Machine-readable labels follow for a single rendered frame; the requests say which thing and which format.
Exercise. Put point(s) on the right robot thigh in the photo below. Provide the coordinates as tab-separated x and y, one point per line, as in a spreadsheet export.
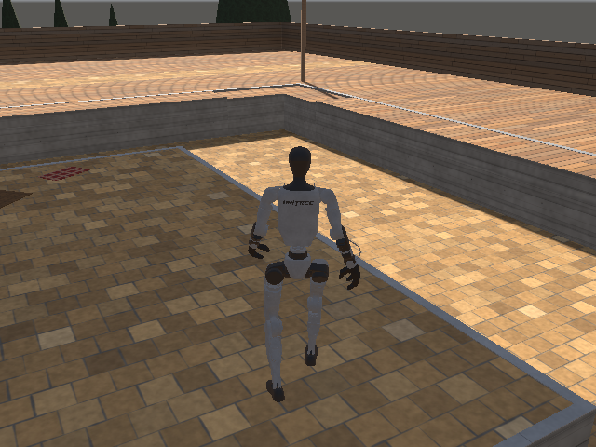
319	272

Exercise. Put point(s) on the right robot hand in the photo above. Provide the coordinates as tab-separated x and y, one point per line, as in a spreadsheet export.
355	275

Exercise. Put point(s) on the left robot hand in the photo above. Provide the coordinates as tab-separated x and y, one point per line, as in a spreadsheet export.
253	253

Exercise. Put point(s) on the left robot upper arm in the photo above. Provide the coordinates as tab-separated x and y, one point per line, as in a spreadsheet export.
269	196

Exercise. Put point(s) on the left robot thigh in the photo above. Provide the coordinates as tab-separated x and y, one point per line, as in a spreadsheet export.
273	280

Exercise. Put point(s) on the right robot upper arm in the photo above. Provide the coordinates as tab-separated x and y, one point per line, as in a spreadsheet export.
328	197

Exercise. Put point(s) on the left robot forearm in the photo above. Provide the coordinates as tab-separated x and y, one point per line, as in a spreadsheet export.
254	239

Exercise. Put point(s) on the robot thigh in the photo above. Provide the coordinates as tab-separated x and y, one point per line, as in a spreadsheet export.
319	272
273	280

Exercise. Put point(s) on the right robot forearm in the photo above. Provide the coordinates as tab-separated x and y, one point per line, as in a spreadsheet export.
346	251

